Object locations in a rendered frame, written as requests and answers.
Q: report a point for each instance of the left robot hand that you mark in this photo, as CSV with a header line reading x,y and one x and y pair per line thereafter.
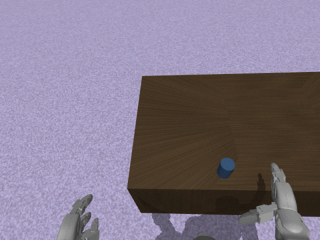
x,y
73,224

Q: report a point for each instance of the right robot hand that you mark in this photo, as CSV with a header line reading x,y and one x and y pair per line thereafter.
x,y
282,195

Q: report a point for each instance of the can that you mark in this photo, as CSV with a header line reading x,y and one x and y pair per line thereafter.
x,y
225,168

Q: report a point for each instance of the right robot arm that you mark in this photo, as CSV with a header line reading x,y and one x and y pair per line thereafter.
x,y
290,225

